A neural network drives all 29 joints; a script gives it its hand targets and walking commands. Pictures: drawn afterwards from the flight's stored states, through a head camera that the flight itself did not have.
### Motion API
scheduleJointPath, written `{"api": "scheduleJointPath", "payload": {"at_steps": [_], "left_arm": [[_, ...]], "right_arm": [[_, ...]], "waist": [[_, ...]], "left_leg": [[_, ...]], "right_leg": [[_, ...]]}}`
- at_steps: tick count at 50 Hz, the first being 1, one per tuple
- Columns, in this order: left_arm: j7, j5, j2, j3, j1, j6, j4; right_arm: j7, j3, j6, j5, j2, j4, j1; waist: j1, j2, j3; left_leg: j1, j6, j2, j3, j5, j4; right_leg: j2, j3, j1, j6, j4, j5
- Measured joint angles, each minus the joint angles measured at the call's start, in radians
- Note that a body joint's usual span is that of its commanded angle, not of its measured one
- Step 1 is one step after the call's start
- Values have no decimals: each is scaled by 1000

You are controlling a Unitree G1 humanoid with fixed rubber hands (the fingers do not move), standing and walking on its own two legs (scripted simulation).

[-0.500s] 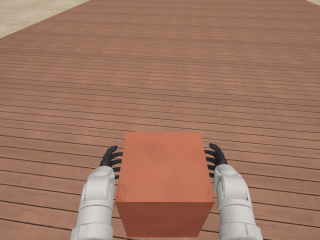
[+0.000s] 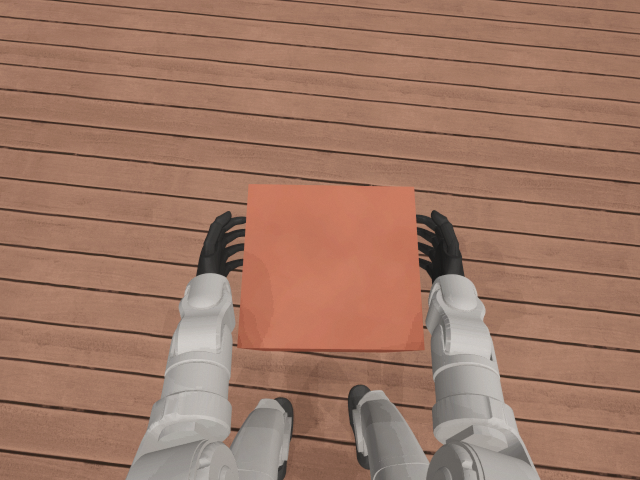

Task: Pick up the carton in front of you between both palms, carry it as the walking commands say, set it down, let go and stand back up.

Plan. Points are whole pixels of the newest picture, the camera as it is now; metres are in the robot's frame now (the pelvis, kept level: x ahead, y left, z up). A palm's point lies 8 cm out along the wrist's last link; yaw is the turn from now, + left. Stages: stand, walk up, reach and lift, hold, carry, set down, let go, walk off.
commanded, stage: set down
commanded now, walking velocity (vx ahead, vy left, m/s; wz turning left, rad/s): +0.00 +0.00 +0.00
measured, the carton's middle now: (327, 281) +0.37 -0.01 -0.15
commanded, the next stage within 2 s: none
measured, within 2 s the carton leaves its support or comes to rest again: neither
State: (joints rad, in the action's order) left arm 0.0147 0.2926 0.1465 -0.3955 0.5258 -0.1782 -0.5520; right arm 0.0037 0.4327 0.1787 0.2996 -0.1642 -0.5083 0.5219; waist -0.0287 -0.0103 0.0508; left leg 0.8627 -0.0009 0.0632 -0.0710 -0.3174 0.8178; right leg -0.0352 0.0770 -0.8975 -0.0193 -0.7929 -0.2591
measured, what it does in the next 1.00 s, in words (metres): lowers itself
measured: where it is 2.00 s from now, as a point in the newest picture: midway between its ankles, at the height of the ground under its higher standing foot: (321, 448)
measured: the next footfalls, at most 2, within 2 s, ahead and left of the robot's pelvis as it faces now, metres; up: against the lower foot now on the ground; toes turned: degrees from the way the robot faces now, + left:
none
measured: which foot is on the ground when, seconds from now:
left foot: down 0.00-1.00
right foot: down 0.00-1.00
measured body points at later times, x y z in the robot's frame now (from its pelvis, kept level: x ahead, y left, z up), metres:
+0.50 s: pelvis -0.03 +0.00 -0.14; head +0.21 -0.01 +0.24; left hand +0.43 +0.14 -0.23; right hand +0.41 -0.17 -0.22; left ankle +0.03 +0.12 -0.69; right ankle +0.06 -0.13 -0.69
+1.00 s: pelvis -0.06 +0.00 -0.26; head +0.25 +0.01 +0.06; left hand +0.47 +0.13 -0.39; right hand +0.43 -0.17 -0.38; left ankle +0.03 +0.12 -0.69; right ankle +0.06 -0.13 -0.69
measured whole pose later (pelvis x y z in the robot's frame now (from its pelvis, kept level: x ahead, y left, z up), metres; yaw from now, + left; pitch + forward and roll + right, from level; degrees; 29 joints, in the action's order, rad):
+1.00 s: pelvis -0.06 +0.00 -0.26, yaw +0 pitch +47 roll -1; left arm 0.05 0.15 -0.12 -0.32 1.16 -0.23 -0.86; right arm -0.11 0.52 0.23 0.17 -0.04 -0.64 1.03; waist -0.05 -0.01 -0.07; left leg 2.12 0.04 0.15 -0.07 -0.56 1.85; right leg -0.11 0.08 -2.14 -0.08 -1.80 -0.48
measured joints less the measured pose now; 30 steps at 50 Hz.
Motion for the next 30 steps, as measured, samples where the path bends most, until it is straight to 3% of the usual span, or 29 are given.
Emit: {"api": "scheduleJointPath", "payload": {"at_steps": [7,20,30], "left_arm": [[13,-74,-34,19,73,19,1],[-9,-33,-81,-45,265,-68,-94],[5,-82,-150,-3,371,-58,-161]], "right_arm": [[-21,-1,-17,-60,9,25,60],[-37,78,75,-29,18,-24,226],[-78,64,64,-74,47,-55,307]], "waist": [[-1,-8,-114],[-3,-6,-233],[-8,-6,-249]], "left_leg": [[321,7,16,-6,-49,199],[689,19,32,-3,-135,498],[936,30,50,-3,-186,707]], "right_leg": [[-11,5,-318,-9,-194,-48],[-35,6,-688,-16,-490,-127],[-50,4,-935,-26,-696,-175]]}}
